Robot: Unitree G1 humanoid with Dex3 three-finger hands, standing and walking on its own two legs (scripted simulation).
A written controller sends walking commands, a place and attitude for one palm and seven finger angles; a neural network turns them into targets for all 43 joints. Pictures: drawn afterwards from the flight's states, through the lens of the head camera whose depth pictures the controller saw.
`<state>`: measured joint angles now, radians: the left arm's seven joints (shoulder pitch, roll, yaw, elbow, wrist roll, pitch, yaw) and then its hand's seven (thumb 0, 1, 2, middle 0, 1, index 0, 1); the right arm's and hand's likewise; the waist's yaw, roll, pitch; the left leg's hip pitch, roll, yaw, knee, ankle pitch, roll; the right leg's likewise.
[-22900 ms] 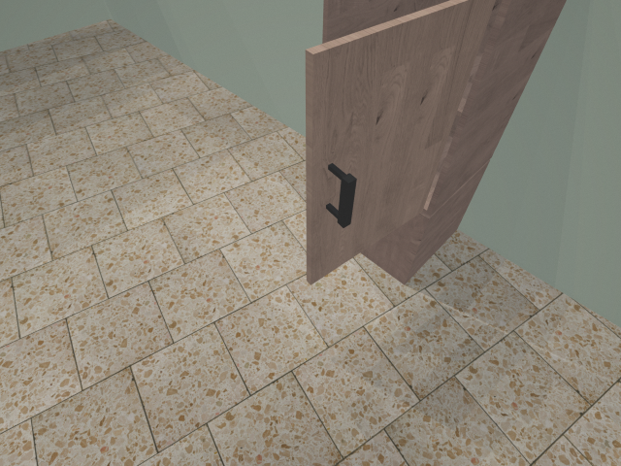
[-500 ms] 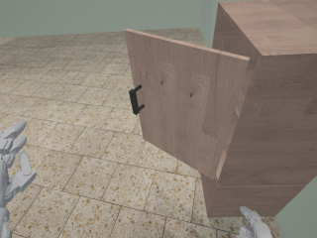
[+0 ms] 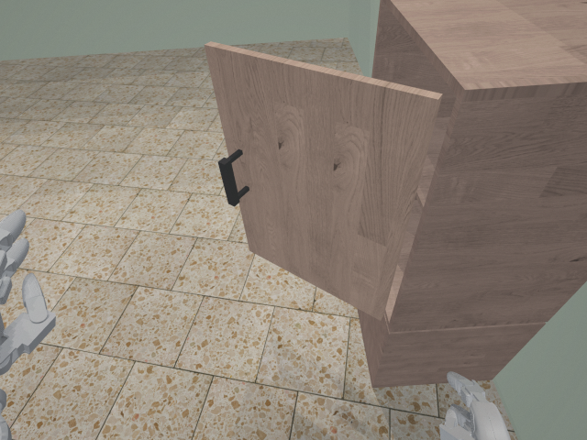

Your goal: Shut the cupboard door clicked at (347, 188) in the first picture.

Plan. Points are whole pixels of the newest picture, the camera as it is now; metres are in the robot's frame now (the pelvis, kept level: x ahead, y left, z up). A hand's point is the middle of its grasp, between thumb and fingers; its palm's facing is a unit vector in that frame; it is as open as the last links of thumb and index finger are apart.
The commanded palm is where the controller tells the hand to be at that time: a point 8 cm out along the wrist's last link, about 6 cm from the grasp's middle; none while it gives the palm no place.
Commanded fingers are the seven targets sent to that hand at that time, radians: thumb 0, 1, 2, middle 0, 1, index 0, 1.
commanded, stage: step back with the hand held close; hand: left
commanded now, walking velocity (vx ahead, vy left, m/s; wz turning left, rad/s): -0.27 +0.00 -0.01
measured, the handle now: (235, 178) +0.65 +0.19 -0.03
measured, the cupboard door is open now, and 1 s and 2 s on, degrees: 53 53 53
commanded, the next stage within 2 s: stop stepping back and stand still in 1.92 s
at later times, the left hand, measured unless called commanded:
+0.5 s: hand (17, 352) +0.16 +0.28 +0.16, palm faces +0.40 -0.77 -0.50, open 7.4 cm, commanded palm +0.10 +0.31 +0.18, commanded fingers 0.00 0.90 0.90 -0.20 -0.30 -0.20 -0.30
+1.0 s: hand out of the picture +0.13 +0.28 +0.16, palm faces +0.43 -0.76 -0.48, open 7.4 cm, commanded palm +0.07 +0.31 +0.18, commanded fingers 0.00 0.90 0.90 -0.20 -0.30 -0.20 -0.30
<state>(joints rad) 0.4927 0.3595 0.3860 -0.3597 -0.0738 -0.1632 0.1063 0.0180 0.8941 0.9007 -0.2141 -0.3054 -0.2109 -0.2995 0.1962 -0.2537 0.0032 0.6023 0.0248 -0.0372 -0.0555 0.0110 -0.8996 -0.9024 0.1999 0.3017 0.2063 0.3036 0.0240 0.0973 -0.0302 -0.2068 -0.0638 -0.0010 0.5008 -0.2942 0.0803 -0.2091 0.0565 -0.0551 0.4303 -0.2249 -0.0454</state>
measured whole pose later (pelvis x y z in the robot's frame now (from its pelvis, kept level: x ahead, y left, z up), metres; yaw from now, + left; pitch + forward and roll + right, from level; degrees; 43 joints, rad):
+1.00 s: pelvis -0.08 +0.02 -0.03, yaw -2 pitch +0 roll -1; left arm 0.50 0.42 0.48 -0.50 0.00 -0.26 0.13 0.02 0.89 0.90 -0.22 -0.31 -0.21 -0.30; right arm 0.23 -0.24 -0.01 0.56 0.00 -0.02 -0.07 0.01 -0.90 -0.90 0.20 0.30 0.21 0.30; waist -0.01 -0.01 0.00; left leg -0.45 -0.07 0.07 0.72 -0.28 0.12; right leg -0.47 0.04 -0.01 0.68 -0.21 -0.02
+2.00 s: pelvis -0.22 +0.00 -0.01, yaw +1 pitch +3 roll -3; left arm 0.48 0.41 0.38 -0.46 -0.03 -0.18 0.17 0.02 0.89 0.90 -0.21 -0.31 -0.21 -0.30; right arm 0.24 -0.28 -0.03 0.63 0.01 0.00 -0.10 0.01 -0.90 -0.90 0.20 0.30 0.20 0.30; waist -0.01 0.00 -0.09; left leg -0.39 0.02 -0.04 0.55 -0.22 0.00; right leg -0.31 0.04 -0.03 0.51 -0.25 -0.01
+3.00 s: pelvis -0.30 +0.05 +0.00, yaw -2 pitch -1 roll -1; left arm 0.51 0.39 0.41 -0.43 -0.02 -0.17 0.17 0.02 0.89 0.90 -0.21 -0.31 -0.21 -0.30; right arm 0.26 -0.19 0.03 0.64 0.00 -0.10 -0.08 0.01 -0.90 -0.90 0.20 0.30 0.21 0.30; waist -0.02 -0.02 -0.03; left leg -0.31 -0.01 0.04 0.50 -0.18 0.04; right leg -0.18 0.01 -0.01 0.49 -0.29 0.00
